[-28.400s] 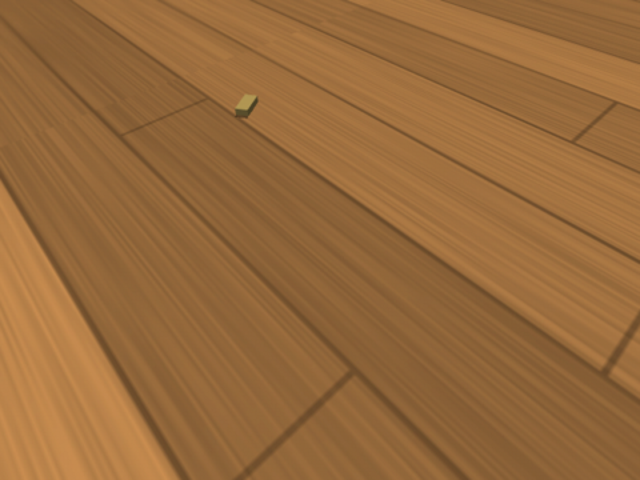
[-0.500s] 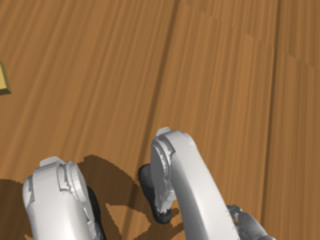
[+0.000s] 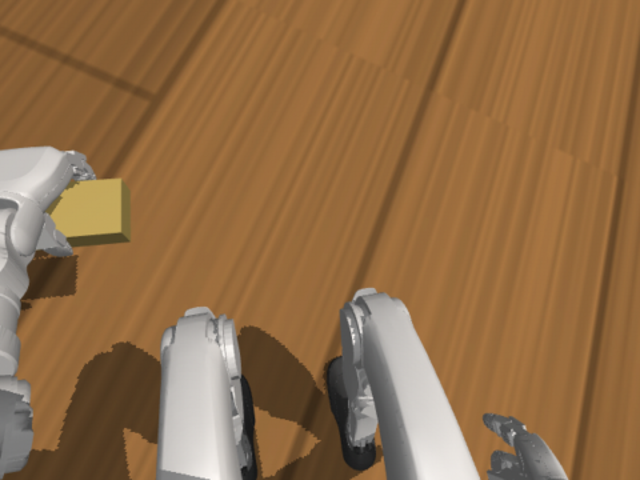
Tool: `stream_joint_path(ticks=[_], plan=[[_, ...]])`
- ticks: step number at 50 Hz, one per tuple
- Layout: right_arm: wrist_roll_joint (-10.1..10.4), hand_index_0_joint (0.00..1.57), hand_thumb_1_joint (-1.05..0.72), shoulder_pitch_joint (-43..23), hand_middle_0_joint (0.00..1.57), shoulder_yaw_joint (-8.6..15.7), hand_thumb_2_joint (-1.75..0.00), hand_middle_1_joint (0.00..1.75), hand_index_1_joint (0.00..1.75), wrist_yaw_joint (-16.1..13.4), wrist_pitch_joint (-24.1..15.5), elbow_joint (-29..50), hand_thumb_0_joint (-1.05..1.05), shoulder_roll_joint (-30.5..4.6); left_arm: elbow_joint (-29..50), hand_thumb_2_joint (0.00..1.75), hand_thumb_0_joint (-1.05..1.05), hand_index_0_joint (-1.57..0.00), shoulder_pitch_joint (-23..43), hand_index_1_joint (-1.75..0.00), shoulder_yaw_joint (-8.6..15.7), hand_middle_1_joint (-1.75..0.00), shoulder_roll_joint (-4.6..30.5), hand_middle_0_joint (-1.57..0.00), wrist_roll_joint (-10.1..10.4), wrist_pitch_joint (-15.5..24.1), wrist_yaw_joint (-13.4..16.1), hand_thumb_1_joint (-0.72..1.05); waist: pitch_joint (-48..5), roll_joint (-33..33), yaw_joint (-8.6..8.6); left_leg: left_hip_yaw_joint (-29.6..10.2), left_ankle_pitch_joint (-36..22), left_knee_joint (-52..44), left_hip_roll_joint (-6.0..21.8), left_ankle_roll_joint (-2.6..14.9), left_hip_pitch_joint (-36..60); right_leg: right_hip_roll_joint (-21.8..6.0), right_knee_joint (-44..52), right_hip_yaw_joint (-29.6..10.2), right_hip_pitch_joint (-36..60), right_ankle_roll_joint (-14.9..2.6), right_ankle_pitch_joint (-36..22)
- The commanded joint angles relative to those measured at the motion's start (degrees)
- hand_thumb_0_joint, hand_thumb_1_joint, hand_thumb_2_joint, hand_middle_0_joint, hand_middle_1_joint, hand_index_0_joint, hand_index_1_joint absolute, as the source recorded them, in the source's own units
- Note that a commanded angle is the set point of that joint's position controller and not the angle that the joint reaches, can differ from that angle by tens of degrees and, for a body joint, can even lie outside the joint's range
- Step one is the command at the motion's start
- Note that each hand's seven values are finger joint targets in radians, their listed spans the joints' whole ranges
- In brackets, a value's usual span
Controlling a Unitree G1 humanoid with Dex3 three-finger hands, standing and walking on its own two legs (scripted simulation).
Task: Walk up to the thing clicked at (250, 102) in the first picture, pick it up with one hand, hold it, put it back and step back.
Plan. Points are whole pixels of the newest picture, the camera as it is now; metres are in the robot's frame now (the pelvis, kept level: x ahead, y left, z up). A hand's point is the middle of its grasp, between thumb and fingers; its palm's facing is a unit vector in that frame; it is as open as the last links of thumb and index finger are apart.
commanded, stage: lift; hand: left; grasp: from above
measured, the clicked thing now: (61, 215) +0.45 +0.31 -0.14
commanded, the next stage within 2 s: hold in 1.12 s
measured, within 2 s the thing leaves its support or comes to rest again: neither
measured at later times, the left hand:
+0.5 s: hand out of the picture +0.35 +0.28 +0.11, palm faces -0.44 -0.12 -0.89, open 10.2 cm
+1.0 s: hand out of the picture +0.37 +0.25 +0.22, palm faces -0.42 -0.10 -0.90, open 10.2 cm
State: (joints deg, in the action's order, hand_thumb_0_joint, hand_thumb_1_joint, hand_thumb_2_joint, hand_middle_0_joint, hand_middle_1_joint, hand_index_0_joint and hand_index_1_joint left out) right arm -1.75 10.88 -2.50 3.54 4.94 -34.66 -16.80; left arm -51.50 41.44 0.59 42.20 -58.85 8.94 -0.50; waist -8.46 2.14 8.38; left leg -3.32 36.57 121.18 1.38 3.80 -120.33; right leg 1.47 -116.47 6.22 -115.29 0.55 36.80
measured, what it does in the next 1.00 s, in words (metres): rises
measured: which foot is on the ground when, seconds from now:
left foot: down 0.00-1.00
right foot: down 0.00-1.00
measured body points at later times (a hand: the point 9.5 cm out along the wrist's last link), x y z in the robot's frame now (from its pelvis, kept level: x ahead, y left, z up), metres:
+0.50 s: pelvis +0.02 +0.00 +0.19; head +0.12 +0.03 +0.62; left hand +0.37 +0.28 +0.16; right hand +0.14 -0.26 +0.07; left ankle +0.09 +0.10 -0.39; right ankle +0.10 -0.12 -0.39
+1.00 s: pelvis +0.06 +0.00 +0.30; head +0.12 +0.00 +0.74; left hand +0.39 +0.25 +0.27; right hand +0.17 -0.26 +0.17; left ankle +0.09 +0.10 -0.39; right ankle +0.10 -0.12 -0.39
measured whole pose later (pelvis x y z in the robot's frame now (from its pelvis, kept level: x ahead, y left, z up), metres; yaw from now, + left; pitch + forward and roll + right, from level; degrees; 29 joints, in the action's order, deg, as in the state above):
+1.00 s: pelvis +0.06 +0.00 +0.30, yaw +5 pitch +13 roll -2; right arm 2.4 14.9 1.7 -3.2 -1.0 -42.4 -14.2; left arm -49.3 20.8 -10.6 22.7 -57.4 -0.1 9.7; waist -6.0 2.6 3.6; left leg 0.9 23.4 55.3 0.9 1.7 -44.7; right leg 2.2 -52.7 0.2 -42.7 -0.1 22.7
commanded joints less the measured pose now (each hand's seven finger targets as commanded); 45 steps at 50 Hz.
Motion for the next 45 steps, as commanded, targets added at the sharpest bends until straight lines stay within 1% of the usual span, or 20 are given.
stream_joint_path(ticks=[1,3,5,7,8,11,16,18,19,20,22,25,29,32,35,38,39,41,44,45], plan=[[1.39,0.20,-0.89,8.96,0.20,5.41,-0.90,0.30,0.30,-2.00,-0.90,2.33,0.00,-11.83,15.46,0.61,0.00,-1.08,17.92,-0.59,4.31,-0.64,14.74,-1.04,1.49,-0.30,3.25,0.78,-38.89,15.38,-0.08,-5.57,-4.39,-24.15,0.42,-1.48,40.19,1.72,14.33,0.27,18.64,-2.36,-9.47],[1.84,0.20,-0.89,8.46,0.20,5.76,-0.90,0.30,0.30,-2.56,-1.00,2.41,0.00,-11.63,17.28,0.59,0.00,-1.07,17.34,-0.59,4.88,-0.63,14.64,-1.03,1.71,-0.89,3.90,0.77,-39.54,14.60,-0.60,-5.70,-4.07,-26.81,0.41,-1.51,43.09,1.60,16.55,0.16,21.26,-2.12,-9.49],[2.25,0.20,-0.89,7.74,0.20,5.73,-0.90,0.30,0.30,-3.02,-1.25,2.40,0.00,-10.83,17.12,0.60,0.00,-1.05,14.51,-0.60,3.19,-0.64,11.45,-1.01,2.29,-1.77,4.15,0.74,-38.00,13.36,-0.37,-5.11,-4.00,-29.09,0.35,-1.56,44.51,1.67,19.32,-0.11,24.29,-1.98,-9.43],[2.56,0.20,-0.89,7.04,0.20,5.69,-0.90,0.30,0.30,-3.51,-1.43,2.18,0.00,-10.32,17.31,0.63,0.00,-1.04,10.63,-0.62,3.43,-0.66,10.94,-1.00,2.57,-2.85,4.28,0.72,-36.86,11.63,-1.06,-4.47,-4.88,-31.33,0.19,-1.45,46.39,1.69,22.52,-0.47,28.21,-1.82,-9.68],[2.69,0.20,-0.89,6.68,0.20,5.72,-0.90,0.30,0.30,-3.80,-1.53,2.31,0.00,-10.02,18.87,0.63,0.00,-1.04,11.03,-0.61,2.90,-0.65,10.18,-1.01,2.82,-3.23,4.27,0.73,-37.42,11.32,-1.24,-4.37,-5.03,-32.78,0.21,-1.50,48.16,1.73,23.93,-0.63,29.86,-1.81,-9.80],[3.27,0.20,-0.89,5.15,0.20,5.66,-0.90,0.30,0.30,-4.67,-1.76,2.25,0.00,-9.06,19.11,0.66,0.00,-1.04,6.40,-0.63,2.19,-0.66,8.49,-1.01,3.25,-4.84,4.18,0.72,-35.05,9.40,-1.91,-3.29,-3.80,-37.26,-0.08,-1.40,50.48,1.87,29.47,-1.43,36.33,-1.67,-9.13],[3.87,0.20,-0.89,4.05,0.20,5.54,-0.90,0.30,0.30,-6.10,-2.79,1.54,0.00,-7.34,20.98,0.70,0.00,-1.03,0.96,-0.67,0.56,-0.70,5.08,-0.99,3.85,-6.22,4.37,0.70,-30.97,6.28,-2.00,-1.06,-5.71,-42.94,-0.56,-1.39,55.22,1.99,38.31,-3.03,45.20,-1.75,-9.58],[3.91,0.20,-0.89,4.40,0.20,5.39,-0.90,0.30,0.30,-6.71,-3.49,1.03,0.00,-6.77,22.30,0.68,0.00,-1.03,0.85,-0.65,0.27,-0.68,4.55,-1.00,3.60,-5.96,4.73,0.70,-28.89,5.94,-1.72,-0.36,-6.03,-45.35,-0.85,-1.44,56.82,1.95,41.66,-3.75,48.52,-1.74,-9.58],[3.91,0.20,-0.89,4.06,0.20,5.46,-0.90,0.30,0.30,-6.97,-3.90,0.51,0.00,-6.82,21.20,0.66,0.00,-1.02,-0.24,-0.63,0.42,-0.66,4.43,-0.99,3.30,-5.83,4.95,0.68,-27.98,6.00,-2.30,-0.68,-5.97,-47.17,-0.72,-1.60,59.03,2.02,42.70,-3.84,49.86,-1.80,-9.68],[3.91,0.20,-0.90,4.09,0.20,5.32,-0.90,0.30,0.30,-7.13,-4.24,0.21,0.00,-6.36,19.72,0.65,0.00,-1.02,-1.10,-0.63,-0.67,-0.67,2.87,-0.98,3.09,-5.73,5.13,0.68,-25.56,5.73,-2.00,-0.62,-5.94,-48.60,-0.69,-1.66,59.62,2.03,44.09,-3.94,50.53,-1.77,-9.68],[4.10,0.20,-0.89,3.74,0.20,5.39,-0.90,0.30,0.30,-7.51,-5.04,-0.24,0.00,-6.42,18.78,0.63,0.00,-1.00,-0.89,-0.62,-0.58,-0.65,2.53,-0.97,2.52,-5.51,6.16,0.66,-22.80,6.39,-2.43,-2.01,-3.92,-52.99,-0.39,-2.09,62.70,2.09,46.37,-3.99,51.63,-1.73,-8.46],[4.19,0.20,-0.89,3.90,0.20,5.74,-0.90,0.30,0.30,-7.61,-6.21,-1.02,0.00,-6.45,17.48,0.61,0.00,-0.98,0.44,-0.62,-1.91,-0.65,0.12,-0.95,2.05,-5.12,7.90,0.64,-21.40,6.95,-2.35,-2.77,-3.34,-57.72,-0.13,-2.54,67.49,2.20,50.01,-4.16,54.57,-1.70,-8.65],[4.33,0.20,-0.89,3.92,0.20,6.32,-0.90,0.30,0.30,-7.53,-7.37,-1.73,0.00,-6.50,14.60,0.63,0.00,-0.97,-0.16,-0.65,-3.81,-0.68,-2.29,-0.94,1.60,-5.04,9.23,0.64,-19.62,6.58,-2.74,-2.48,-5.03,-62.35,-0.10,-2.92,73.04,2.18,55.22,-4.71,59.34,-1.66,-9.91],[4.61,0.20,-0.90,4.47,0.20,6.51,-0.90,0.30,0.30,-7.37,-7.83,-1.68,0.00,-6.27,12.27,0.62,0.00,-0.98,-3.36,-0.65,-5.25,-0.70,-4.60,-0.94,1.23,-5.62,10.06,0.65,-18.08,4.52,-3.01,-0.89,-8.69,-64.56,-0.62,-2.94,75.61,2.15,59.56,-5.37,63.60,-1.96,-11.47],[4.55,0.20,-0.89,5.03,0.20,6.54,-0.90,0.30,0.30,-7.25,-8.15,-1.80,0.00,-6.22,12.28,0.65,0.00,-1.00,-2.72,-0.68,-6.73,-0.72,-6.09,-0.96,1.48,-6.12,10.68,0.67,-16.24,3.26,-3.29,0.06,-10.41,-67.42,-0.84,-2.85,78.16,2.16,63.11,-5.75,67.20,-1.98,-12.67],[4.46,0.20,-0.90,5.15,0.20,6.76,-0.90,0.30,0.30,-7.27,-8.23,-2.11,0.00,-6.00,11.33,0.65,0.00,-1.00,-3.10,-0.67,-6.36,-0.71,-5.13,-0.96,1.25,-6.86,11.70,0.68,-14.47,1.94,-3.80,1.46,-13.68,-69.08,-1.33,-2.80,79.89,2.08,66.54,-6.43,70.83,-1.99,-14.43],[4.38,0.20,-0.90,5.41,0.20,6.80,-0.90,0.30,0.30,-7.27,-8.24,-1.96,0.00,-5.94,12.28,0.66,0.00,-1.01,-1.80,-0.69,-6.54,-0.73,-5.77,-0.97,1.68,-7.01,11.96,0.69,-15.32,2.02,-3.54,1.77,-14.84,-69.43,-1.39,-2.77,81.19,2.03,67.40,-6.65,71.75,-1.92,-15.49],[4.38,0.20,-0.90,5.12,0.20,6.96,-0.90,0.30,0.30,-7.24,-8.24,-1.86,0.00,-6.01,12.91,0.64,0.00,-1.02,-1.31,-0.66,-5.73,-0.70,-4.42,-0.98,1.23,-7.46,12.57,0.70,-15.89,2.56,-4.49,2.02,-16.39,-71.23,-1.42,-2.94,83.71,1.76,68.54,-6.65,74.46,-1.99,-16.71],[4.47,0.20,-0.90,4.89,0.20,6.93,-0.90,0.30,0.30,-7.21,-7.85,-2.01,0.00,-5.85,12.03,0.66,0.00,-1.01,-2.78,-0.66,-5.33,-0.70,-4.54,-0.97,0.73,-8.45,13.26,0.69,-16.04,1.88,-5.14,2.15,-20.43,-72.90,-1.40,-3.07,86.70,1.90,70.31,-6.91,77.49,-1.96,-20.18],[4.43,0.20,-0.89,4.64,0.20,7.00,-0.90,0.30,0.30,-7.21,-7.74,-1.79,0.00,-5.79,12.54,0.65,0.00,-1.00,-2.23,-0.66,-6.04,-0.70,-5.37,-0.96,0.77,-8.75,13.25,0.68,-15.97,1.83,-4.96,2.23,-20.89,-73.62,-1.44,-3.04,87.72,1.85,71.07,-7.03,78.49,-1.91,-20.81]])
